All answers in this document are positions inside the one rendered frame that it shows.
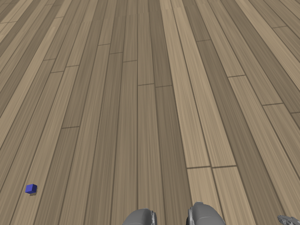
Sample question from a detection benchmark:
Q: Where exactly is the right robot hand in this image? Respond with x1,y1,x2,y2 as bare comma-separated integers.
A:
277,215,300,225

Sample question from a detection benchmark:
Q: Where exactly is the cube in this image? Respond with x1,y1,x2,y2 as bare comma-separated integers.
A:
25,184,37,194

